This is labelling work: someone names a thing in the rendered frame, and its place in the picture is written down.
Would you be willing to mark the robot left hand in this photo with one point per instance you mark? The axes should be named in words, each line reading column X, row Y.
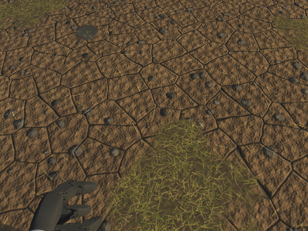
column 52, row 213

